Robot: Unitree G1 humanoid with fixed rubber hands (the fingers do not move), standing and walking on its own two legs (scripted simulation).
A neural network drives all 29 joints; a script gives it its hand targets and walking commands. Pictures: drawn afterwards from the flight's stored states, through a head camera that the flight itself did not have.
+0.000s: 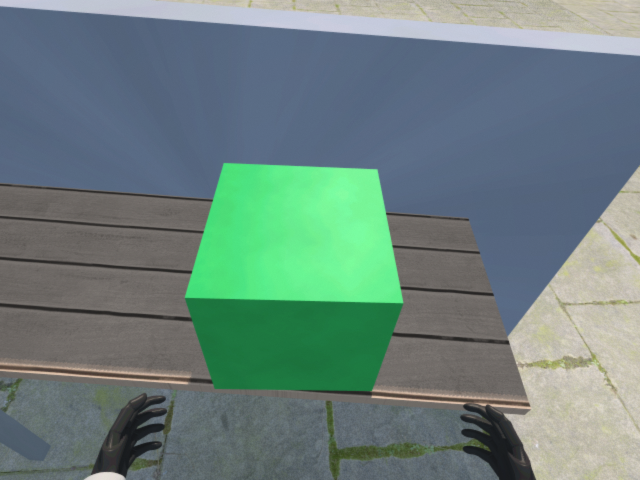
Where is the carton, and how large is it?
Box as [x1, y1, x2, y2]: [185, 163, 402, 390]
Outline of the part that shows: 224,163 185,295 190,315 214,387 253,389 371,390 402,305 402,298 377,170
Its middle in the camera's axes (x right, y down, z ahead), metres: -0.04 +0.05 +0.61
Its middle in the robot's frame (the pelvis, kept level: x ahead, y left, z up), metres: +0.41 +0.07 +0.00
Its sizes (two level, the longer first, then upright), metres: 0.265 0.248 0.239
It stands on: a table, 0.66 m high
